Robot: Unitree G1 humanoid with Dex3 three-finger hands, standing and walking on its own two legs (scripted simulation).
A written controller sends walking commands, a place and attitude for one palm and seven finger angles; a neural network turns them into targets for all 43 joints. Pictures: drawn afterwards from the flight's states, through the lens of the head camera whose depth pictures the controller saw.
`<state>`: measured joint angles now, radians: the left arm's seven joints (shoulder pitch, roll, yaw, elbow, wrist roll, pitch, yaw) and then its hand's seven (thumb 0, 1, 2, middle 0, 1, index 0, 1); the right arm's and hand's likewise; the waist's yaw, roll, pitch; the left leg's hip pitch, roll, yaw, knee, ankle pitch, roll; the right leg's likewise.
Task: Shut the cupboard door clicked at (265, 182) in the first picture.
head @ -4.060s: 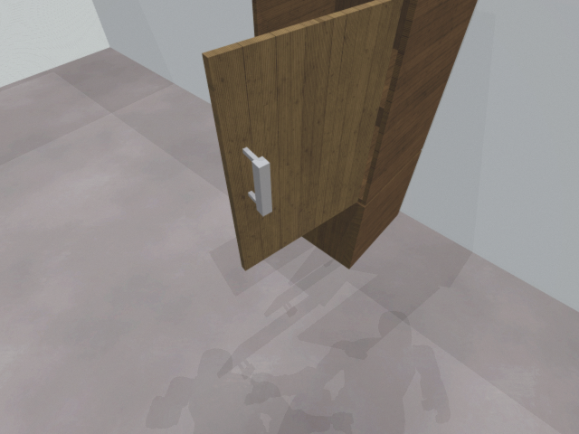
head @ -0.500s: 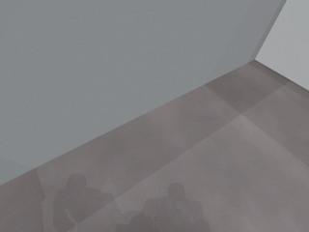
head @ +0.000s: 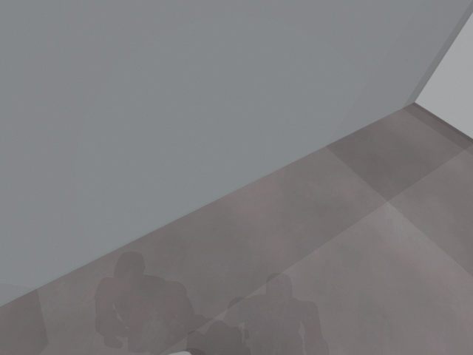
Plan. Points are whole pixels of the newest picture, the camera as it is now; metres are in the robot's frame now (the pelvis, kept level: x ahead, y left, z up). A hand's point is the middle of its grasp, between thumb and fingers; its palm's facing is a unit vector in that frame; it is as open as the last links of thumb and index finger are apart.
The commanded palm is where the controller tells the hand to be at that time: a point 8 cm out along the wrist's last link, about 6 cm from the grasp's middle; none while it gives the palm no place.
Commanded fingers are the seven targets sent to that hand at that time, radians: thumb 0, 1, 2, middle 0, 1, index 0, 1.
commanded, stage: turn to face it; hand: left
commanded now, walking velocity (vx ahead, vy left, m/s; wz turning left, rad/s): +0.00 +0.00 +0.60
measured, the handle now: out of the picture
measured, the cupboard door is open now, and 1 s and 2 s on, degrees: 78 78 78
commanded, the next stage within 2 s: none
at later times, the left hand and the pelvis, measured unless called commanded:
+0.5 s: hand out of the picture +0.06 +0.14 -0.15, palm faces +0.35 -0.90 -0.27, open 7.4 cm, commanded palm none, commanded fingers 0.00 0.90 0.90 -0.20 -0.30 -0.20 -0.30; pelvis +0.08 -0.07 +0.01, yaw +20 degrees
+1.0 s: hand out of the picture +0.05 +0.10 -0.15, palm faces +0.61 -0.74 -0.29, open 7.4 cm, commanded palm none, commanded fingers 0.00 0.90 0.90 -0.20 -0.30 -0.20 -0.30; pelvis +0.12 -0.11 +0.01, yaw +39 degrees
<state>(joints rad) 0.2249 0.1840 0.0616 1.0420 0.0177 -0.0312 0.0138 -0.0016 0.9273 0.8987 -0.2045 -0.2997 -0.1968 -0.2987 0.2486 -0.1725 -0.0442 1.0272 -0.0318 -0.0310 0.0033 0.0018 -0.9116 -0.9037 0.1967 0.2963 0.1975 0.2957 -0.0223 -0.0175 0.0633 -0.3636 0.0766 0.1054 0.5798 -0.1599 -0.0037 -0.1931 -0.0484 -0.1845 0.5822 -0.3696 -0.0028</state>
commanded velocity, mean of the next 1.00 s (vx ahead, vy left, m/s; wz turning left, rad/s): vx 0.00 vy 0.00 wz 0.60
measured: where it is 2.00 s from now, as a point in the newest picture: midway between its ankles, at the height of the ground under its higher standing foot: outside the picture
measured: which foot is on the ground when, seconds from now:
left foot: down 0.00-0.24, up 0.26-0.56, down 0.58-0.82, up 0.84-1.00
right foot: down 0.00-0.00, up 0.02-0.24, down 0.26-0.58, up 0.60-0.80, down 0.82-1.00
